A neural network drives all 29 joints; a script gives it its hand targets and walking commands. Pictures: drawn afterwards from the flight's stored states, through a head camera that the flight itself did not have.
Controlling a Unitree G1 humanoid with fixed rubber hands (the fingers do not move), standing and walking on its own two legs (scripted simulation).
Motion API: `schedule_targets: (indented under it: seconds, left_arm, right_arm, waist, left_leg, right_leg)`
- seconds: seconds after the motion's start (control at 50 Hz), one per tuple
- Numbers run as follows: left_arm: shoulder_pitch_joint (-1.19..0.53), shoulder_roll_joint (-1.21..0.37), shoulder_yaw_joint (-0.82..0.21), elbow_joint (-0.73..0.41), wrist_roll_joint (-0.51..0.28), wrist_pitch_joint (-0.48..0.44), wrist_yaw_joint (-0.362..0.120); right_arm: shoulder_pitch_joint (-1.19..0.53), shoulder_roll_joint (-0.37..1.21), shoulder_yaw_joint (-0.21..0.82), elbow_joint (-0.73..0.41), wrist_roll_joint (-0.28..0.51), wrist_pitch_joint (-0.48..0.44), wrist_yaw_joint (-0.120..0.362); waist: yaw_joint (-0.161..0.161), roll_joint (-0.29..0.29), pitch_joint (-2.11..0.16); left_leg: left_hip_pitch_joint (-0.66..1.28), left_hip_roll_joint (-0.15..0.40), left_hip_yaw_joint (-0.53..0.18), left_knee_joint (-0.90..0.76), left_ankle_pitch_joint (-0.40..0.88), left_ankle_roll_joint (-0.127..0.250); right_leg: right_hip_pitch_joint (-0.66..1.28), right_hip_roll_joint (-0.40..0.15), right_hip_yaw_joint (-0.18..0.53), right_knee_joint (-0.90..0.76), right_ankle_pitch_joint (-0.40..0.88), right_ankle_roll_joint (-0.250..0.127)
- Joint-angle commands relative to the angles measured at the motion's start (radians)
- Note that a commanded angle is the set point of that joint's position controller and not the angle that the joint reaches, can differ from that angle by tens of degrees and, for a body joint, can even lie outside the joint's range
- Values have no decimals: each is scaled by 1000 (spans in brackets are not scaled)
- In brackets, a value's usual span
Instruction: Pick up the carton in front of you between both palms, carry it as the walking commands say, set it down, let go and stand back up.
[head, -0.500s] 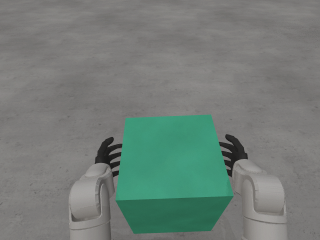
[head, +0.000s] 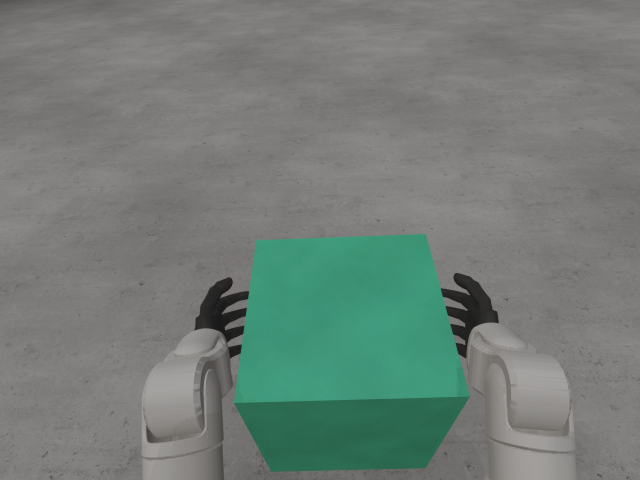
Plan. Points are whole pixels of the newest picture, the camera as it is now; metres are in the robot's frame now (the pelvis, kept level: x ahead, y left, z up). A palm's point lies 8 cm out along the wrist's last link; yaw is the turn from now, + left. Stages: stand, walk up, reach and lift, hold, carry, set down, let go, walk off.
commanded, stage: carry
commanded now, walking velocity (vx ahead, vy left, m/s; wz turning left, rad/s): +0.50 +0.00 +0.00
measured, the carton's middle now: (344, 359) +0.29 +0.00 +0.02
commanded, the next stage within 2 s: none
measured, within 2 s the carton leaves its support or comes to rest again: neither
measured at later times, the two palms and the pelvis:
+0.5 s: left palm (238, 181) +0.59 +0.17 +0.09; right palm (413, 175) +0.58 -0.13 +0.10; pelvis +0.31 +0.03 +0.00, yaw -2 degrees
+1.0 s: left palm (248, 145) +0.73 +0.17 +0.08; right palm (396, 138) +0.73 -0.12 +0.08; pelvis +0.47 +0.02 -0.01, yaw +0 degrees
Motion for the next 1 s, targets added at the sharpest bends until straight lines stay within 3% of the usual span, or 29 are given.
schedule_targets:
  seconds: [0.0, 0.04, 0.08, 0.1, 0.12, 0.14, 0.16, 0.2, 0.22, 0.26, 0.28, 0.32, 0.36, 0.4, 0.44, 0.5, 0.52, 0.54, 0.56, 0.58, 0.62, 0.64, 0.68, 0.72, 0.76, 0.86, 0.92, 0.98]
  left_arm:
    - [-436, -841, -682, -38, -397, 31, -260]
    - [-434, -827, -676, -22, -386, 44, -257]
    - [-448, -820, -678, -15, -384, 52, -255]
    - [-458, -809, -681, -14, -385, 56, -254]
    - [-499, -832, -695, -37, -402, 66, -252]
    - [-519, -839, -703, -35, -408, 65, -257]
    - [-545, -873, -711, -25, -416, 56, -260]
    - [-562, -930, -719, -36, -426, 31, -265]
    - [-562, -948, -725, -44, -424, 21, -263]
    - [-543, -967, -738, -53, -412, 5, -254]
    - [-524, -970, -739, -55, -407, -1, -249]
    - [-488, -955, -738, -63, -394, -7, -239]
    - [-468, -933, -734, -81, -388, -5, -232]
    - [-453, -908, -731, -86, -387, 7, -229]
    - [-447, -885, -729, -84, -393, 21, -233]
    - [-438, -864, -717, -61, -396, 38, -248]
    - [-442, -854, -709, -50, -391, 43, -253]
    - [-446, -837, -696, -40, -388, 50, -257]
    - [-448, -836, -684, -3, -379, 49, -261]
    - [-406, -856, -672, 38, -379, 41, -262]
    - [-428, -920, -674, 24, -385, 21, -265]
    - [-456, -951, -676, 8, -388, 13, -267]
    - [-476, -981, -683, -17, -397, -1, -270]
    - [-471, -972, -690, -40, -400, -8, -270]
    - [-481, -958, -698, -55, -406, -7, -269]
    - [-420, -879, -687, -5, -380, 26, -258]
    - [-421, -880, -686, 41, -371, 32, -261]
    - [-489, -905, -701, 21, -392, 24, -266]
  right_arm:
    - [-494, 856, 715, -50, 414, 11, 240]
    - [-495, 837, 705, -38, 415, 25, 243]
    - [-487, 830, 689, -14, 412, 32, 247]
    - [-477, 827, 678, 3, 408, 34, 250]
    - [-485, 814, 658, 31, 388, 27, 253]
    - [-470, 850, 665, 52, 399, 21, 254]
    - [-501, 875, 670, 16, 415, 15, 256]
    - [-545, 946, 691, -16, 435, -3, 262]
    - [-564, 966, 699, -33, 444, -12, 264]
    - [-556, 974, 708, -44, 451, -25, 269]
    - [-542, 966, 710, -51, 454, -28, 271]
    - [-516, 944, 711, -69, 457, -28, 275]
    - [-499, 915, 707, -88, 455, -24, 275]
    - [-468, 885, 695, -85, 440, -14, 272]
    - [-438, 863, 682, -69, 419, -4, 267]
    - [-434, 842, 674, -37, 395, 9, 263]
    - [-439, 834, 675, -28, 389, 13, 262]
    - [-444, 823, 671, -17, 385, 16, 262]
    - [-477, 834, 690, -23, 395, 28, 259]
    - [-481, 841, 696, -21, 403, 33, 260]
    - [-533, 895, 718, -34, 426, 17, 266]
    - [-565, 922, 728, -48, 436, 6, 268]
    - [-592, 955, 748, -73, 444, -13, 265]
    - [-569, 971, 754, -84, 445, -24, 261]
    - [-566, 952, 746, -98, 436, -20, 257]
    - [-458, 873, 701, -8, 404, 10, 258]
    - [-444, 872, 687, 49, 391, 13, 264]
    - [-508, 899, 692, 29, 408, 4, 268]
  waist:
    - [13, -149, -83]
    - [11, -160, -75]
    - [-10, -115, -154]
    - [-31, -55, -233]
    - [-44, 195, -336]
    - [-35, 321, -311]
    - [-33, 236, -294]
    - [-28, 54, -272]
    - [-22, 51, -263]
    - [-21, 106, -258]
    - [-21, 120, -241]
    - [-20, 125, -216]
    - [-19, 135, -201]
    - [-22, 157, -184]
    - [-27, 163, -176]
    - [-14, 106, -158]
    - [-11, 79, -166]
    - [-10, 15, -207]
    - [-4, -152, -311]
    - [4, -230, -364]
    - [-5, -170, -349]
    - [-5, -163, -332]
    - [-5, -157, -344]
    - [-7, -123, -354]
    - [-7, -58, -329]
    - [-11, 10, -291]
    - [-11, 27, -266]
    - [-11, 31, -241]
  left_leg:
    - [1, -38, 52, -80, 36, 13]
    - [74, -54, 78, -130, 11, 30]
    - [366, -123, 155, -185, -48, 42]
    - [602, -25, 28, -170, -116, 57]
    - [856, 255, -436, -250, -267, 197]
    - [906, 318, -658, -365, -171, 255]
    - [878, 306, -545, -335, -54, 244]
    - [735, 256, -368, -319, 41, 177]
    - [667, 234, -295, -349, -4, 143]
    - [624, 199, -198, -393, -59, 127]
    - [615, 191, -158, -404, -12, 132]
    - [632, 171, -85, -383, 199, 141]
    - [641, 137, -8, -341, 366, 126]
    - [642, 120, 39, -315, 488, 107]
    - [653, 106, 69, -279, 522, 90]
    - [594, 69, 111, -121, 423, 38]
    - [522, 53, 102, -59, 350, 6]
    - [417, 29, 85, 42, 114, -28]
    - [253, -12, 15, 167, -256, -49]
    - [196, -54, -29, 218, -505, -46]
    - [227, -37, -79, 94, -563, -18]
    - [267, -35, -69, -6, -544, -8]
    - [374, -53, -33, -140, -345, -6]
    - [445, -18, -29, -226, -162, -13]
    - [457, 41, -61, -183, -26, -13]
    - [450, 47, -61, -89, 274, -13]
    - [444, 47, -64, -75, 368, -12]
    - [447, 52, -68, -81, 401, -6]
  right_leg:
    - [124, -220, 105, -39, 331, -82]
    - [136, -218, 84, 31, 424, -63]
    - [46, -165, -3, 276, 555, -19]
    - [-118, -143, -9, 468, 395, 17]
    - [-431, -36, 11, 803, 153, 72]
    - [-650, 42, 99, 954, -218, 63]
    - [-696, -23, 178, 1053, -225, 34]
    - [-665, -98, 218, 996, -120, 7]
    - [-622, -115, 217, 925, -67, 10]
    - [-583, -104, 176, 836, -2, 22]
    - [-582, -101, 158, 781, 15, 31]
    - [-587, -82, 116, 659, 42, 48]
    - [-556, -60, 79, 521, 84, 54]
    - [-506, -30, 43, 411, 167, 51]
    - [-445, -7, 17, 321, 258, 49]
    - [-230, 19, -31, 103, 449, 44]
    - [-102, -17, -5, 72, 526, 42]
    - [46, -156, 131, 145, 836, 35]
    - [280, -343, 309, 255, 1179, -91]
    - [311, -377, 387, 209, 1118, -170]
    - [214, -339, 345, 124, 798, -152]
    - [158, -312, 303, 104, 688, -126]
    - [91, -256, 223, 99, 498, -79]
    - [48, -213, 151, 119, 397, -42]
    - [25, -176, 126, 197, 482, -22]
    - [-36, -159, 114, 319, 718, -25]
    - [-73, -146, 101, 347, 707, -18]
    - [-104, -137, 94, 352, 634, -9]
